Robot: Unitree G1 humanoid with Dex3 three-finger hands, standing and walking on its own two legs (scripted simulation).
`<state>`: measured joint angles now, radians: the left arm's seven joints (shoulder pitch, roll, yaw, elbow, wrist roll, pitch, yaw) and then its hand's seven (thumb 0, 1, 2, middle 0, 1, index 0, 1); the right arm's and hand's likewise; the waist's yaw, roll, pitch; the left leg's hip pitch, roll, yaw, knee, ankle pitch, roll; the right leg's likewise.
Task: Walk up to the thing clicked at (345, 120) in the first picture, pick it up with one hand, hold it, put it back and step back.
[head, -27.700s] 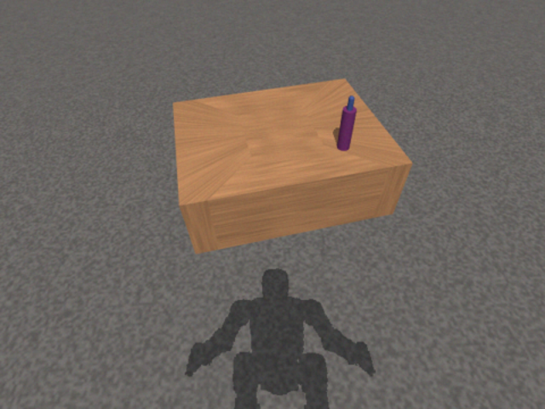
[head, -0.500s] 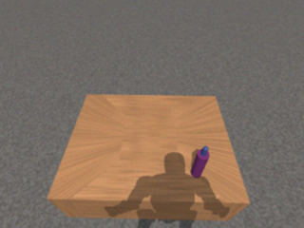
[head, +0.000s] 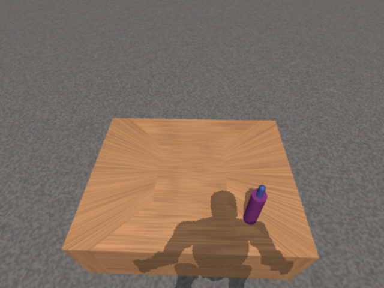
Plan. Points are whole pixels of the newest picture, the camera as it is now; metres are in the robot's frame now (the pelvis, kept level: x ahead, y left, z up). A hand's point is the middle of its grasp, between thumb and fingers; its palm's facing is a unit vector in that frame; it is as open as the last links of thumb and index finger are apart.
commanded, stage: stand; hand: right
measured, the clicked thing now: (255, 204) +0.48 -0.21 -0.33
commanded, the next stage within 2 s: step back in 0.32 s
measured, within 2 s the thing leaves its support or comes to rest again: neither
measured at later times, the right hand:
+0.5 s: hand out of the picture +0.08 -0.27 -0.16, palm faces -0.02 +0.93 -0.36, open 7.4 cm
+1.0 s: hand out of the picture -0.03 -0.23 -0.15, palm faces -0.07 +0.90 -0.44, open 7.4 cm
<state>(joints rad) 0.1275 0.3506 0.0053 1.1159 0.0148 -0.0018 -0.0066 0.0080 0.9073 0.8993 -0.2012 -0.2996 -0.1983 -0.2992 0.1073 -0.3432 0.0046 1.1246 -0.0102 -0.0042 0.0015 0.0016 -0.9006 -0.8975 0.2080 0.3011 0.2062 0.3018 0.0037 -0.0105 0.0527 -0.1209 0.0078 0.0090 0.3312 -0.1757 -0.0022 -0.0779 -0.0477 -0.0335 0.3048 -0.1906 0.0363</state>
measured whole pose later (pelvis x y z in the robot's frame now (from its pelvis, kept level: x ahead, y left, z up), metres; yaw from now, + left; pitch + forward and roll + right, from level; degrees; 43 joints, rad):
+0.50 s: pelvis -0.02 -0.01 -0.01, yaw +0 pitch -1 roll +0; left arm 0.08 0.39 0.05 1.02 0.00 0.02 0.01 0.01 0.91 0.90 -0.20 -0.30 -0.20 -0.30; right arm 0.06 -0.37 -0.03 1.03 0.01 0.04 0.02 0.00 -0.90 -0.90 0.21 0.30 0.21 0.30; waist 0.00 -0.01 0.14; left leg -0.26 0.02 0.00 0.50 -0.22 -0.01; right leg -0.23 -0.04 -0.04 0.51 -0.26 0.01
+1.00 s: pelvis -0.10 +0.04 -0.01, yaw +1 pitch +0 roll -2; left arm 0.09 0.40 0.07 0.86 0.01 0.06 0.02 0.01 0.91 0.90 -0.20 -0.30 -0.20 -0.30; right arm 0.16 -0.34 -0.04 0.90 -0.03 0.04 -0.01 0.00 -0.90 -0.90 0.21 0.30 0.21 0.30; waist 0.00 -0.05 0.20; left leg -0.28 0.00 0.00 0.58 -0.30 0.05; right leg -0.48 0.11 0.14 1.16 -0.49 0.01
